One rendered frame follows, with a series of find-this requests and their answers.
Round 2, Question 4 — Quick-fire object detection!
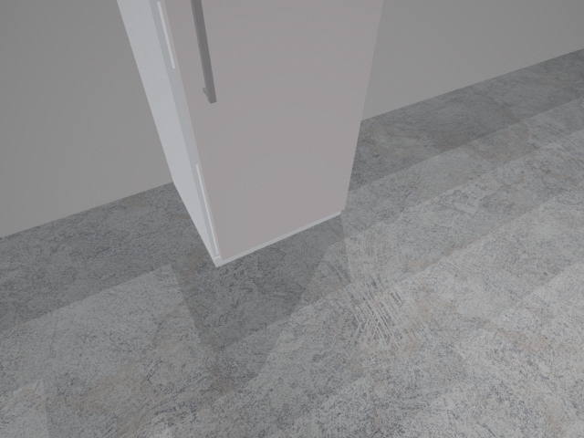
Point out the fridge door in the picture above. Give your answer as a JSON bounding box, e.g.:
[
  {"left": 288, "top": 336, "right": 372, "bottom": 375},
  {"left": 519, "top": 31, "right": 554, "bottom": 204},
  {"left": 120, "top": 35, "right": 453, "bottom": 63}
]
[{"left": 160, "top": 0, "right": 383, "bottom": 261}]

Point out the handle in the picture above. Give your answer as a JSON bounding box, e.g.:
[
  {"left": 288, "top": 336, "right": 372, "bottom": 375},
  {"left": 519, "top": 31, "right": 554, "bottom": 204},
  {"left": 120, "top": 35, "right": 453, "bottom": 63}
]
[{"left": 191, "top": 0, "right": 217, "bottom": 104}]

